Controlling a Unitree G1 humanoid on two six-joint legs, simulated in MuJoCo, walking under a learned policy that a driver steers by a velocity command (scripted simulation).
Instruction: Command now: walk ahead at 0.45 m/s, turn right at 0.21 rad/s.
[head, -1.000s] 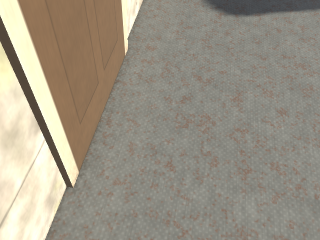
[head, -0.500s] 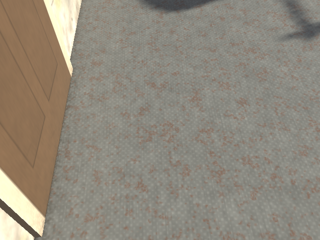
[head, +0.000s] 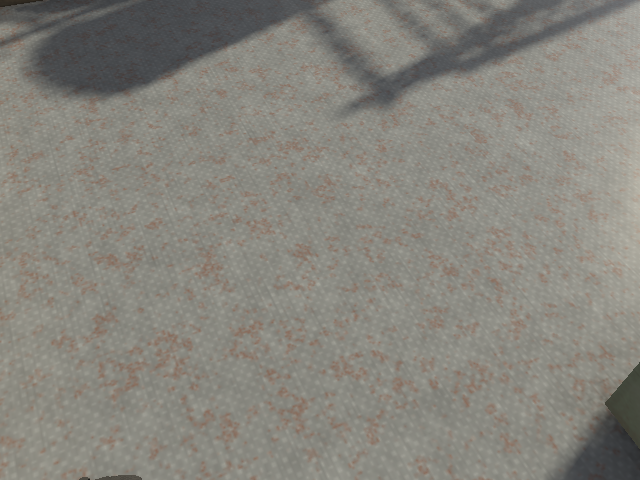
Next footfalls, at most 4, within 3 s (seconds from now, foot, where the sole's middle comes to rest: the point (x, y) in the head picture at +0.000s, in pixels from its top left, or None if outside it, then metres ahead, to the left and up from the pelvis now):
0.10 right None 0.18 -0.14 -0.78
0.64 left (269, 478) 0.53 0.05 -0.78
1.12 right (317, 345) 0.83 -0.08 -0.78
1.64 left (157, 326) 0.91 0.30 -0.78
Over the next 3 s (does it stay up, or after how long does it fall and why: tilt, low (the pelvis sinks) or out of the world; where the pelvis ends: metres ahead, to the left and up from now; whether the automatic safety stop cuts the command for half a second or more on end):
stays up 1.49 0.55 0.00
